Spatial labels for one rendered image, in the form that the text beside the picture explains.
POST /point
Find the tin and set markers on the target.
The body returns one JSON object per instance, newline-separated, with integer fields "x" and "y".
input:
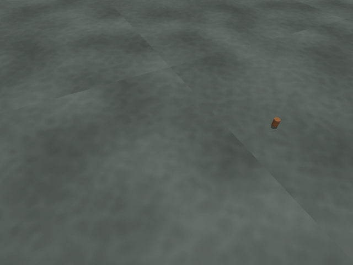
{"x": 276, "y": 122}

